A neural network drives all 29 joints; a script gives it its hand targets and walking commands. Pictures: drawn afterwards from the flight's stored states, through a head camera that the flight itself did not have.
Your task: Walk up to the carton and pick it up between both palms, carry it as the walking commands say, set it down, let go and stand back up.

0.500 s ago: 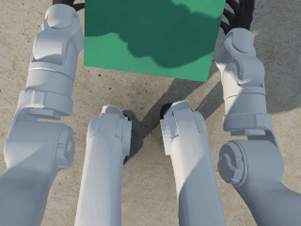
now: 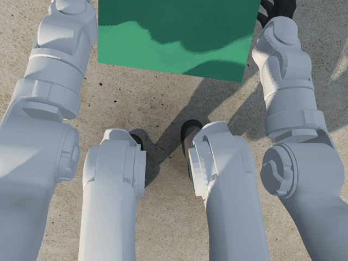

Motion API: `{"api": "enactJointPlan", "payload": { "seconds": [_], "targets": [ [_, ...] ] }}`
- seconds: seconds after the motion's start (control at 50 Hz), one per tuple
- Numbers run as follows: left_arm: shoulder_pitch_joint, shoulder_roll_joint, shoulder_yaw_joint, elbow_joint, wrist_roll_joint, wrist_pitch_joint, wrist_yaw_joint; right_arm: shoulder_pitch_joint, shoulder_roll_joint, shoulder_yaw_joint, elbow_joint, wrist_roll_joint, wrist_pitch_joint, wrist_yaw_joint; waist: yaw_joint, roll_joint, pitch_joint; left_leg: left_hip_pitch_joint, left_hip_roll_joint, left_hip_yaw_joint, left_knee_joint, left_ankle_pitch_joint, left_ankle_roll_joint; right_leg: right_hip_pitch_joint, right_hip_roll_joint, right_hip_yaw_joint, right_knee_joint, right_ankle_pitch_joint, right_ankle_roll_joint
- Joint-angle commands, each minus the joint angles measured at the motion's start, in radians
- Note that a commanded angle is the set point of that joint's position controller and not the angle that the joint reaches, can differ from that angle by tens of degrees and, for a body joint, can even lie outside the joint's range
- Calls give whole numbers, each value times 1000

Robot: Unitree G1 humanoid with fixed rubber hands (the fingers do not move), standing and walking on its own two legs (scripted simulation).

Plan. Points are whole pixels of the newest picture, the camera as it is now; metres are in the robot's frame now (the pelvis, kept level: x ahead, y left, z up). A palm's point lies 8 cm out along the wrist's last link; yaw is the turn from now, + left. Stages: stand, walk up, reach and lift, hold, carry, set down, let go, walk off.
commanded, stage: set down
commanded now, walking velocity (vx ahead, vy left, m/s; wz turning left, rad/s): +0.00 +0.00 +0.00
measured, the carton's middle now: (176, 15) +0.53 -0.05 -0.25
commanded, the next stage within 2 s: none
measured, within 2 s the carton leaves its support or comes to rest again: rests again in 0.60 s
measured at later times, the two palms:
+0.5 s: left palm out of the picture +0.57 +0.12 -0.20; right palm (265, 17) +0.51 -0.21 -0.20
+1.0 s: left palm out of the picture +0.56 +0.12 -0.21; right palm (265, 19) +0.51 -0.22 -0.21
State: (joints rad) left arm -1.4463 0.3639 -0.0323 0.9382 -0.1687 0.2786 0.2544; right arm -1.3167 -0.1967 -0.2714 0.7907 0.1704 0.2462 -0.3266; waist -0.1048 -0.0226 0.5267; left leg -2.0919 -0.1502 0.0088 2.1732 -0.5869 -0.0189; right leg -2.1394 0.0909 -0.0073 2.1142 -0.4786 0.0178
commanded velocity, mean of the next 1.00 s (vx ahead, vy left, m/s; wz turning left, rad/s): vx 0.00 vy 0.00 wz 0.00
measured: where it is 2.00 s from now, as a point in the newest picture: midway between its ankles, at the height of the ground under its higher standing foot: (164, 170)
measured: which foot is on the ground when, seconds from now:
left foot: down 0.00-1.00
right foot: down 0.00-1.00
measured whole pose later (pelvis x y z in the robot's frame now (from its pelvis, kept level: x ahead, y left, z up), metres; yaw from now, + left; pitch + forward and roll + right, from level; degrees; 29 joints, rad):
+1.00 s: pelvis +0.01 +0.00 -0.03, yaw +0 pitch +28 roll -2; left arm -1.54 0.39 -0.10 1.21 -0.18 0.18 0.12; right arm -1.41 -0.27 -0.24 1.13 0.22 0.12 -0.17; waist -0.11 -0.02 0.52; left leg -2.16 -0.11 0.02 2.29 -0.62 0.02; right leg -2.19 0.04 -0.05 2.22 -0.53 -0.01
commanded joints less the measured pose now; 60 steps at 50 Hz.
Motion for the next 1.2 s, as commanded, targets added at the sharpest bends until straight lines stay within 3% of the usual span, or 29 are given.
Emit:
{"api": "enactJointPlan", "payload": {
  "seconds": [0.0, 0.14, 0.32, 0.44, 0.64, 0.8, 1.18],
  "targets": [
    [-749, -947, -299, -451, -117, -128, -348, -853, 826, 489, -350, 133, -75, 410, 19, 132, -2095, 633, 16, 29, -165, 426, 34, 797, 6, -36, -99, 467, -22],
    [-746, -896, -282, -328, -114, -157, -341, -811, 751, 397, -184, 113, -113, 404, -25, 164, -1843, 556, 28, 4, -138, 377, 27, 682, 6, -35, -72, 417, -35],
    [-751, -909, -280, -283, -142, -175, -355, -776, 735, 331, -118, 98, -139, 399, -80, 180, -1757, 520, 21, -16, -105, 432, 24, 666, 14, -35, -39, 457, -48],
    [-717, -907, -256, -218, -125, -179, -357, -789, 728, 321, -109, 95, -148, 410, -65, 160, -1684, 509, 21, -29, -102, 448, 27, 606, 12, -40, -26, 446, -47],
    [-767, -847, -226, -217, -107, -195, -353, -826, 717, 309, -83, 105, -159, 414, -32, 153, -1591, 467, 26, -31, -96, 411, 37, 552, 8, -28, -16, 402, -45],
    [-755, -836, -215, -152, -95, -203, -367, -793, 717, 280, -11, 91, -165, 413, -40, 156, -1485, 402, 31, -28, -92, 365, 38, 521, 7, -22, -16, 371, -45],
    [-688, -809, -176, -40, -55, -210, -392, -741, 709, 255, 88, 87, -176, 435, -13, 143, -1278, 294, 40, -37, -77, 333, 54, 439, 6, -2, -1, 354, -43]
  ]
}}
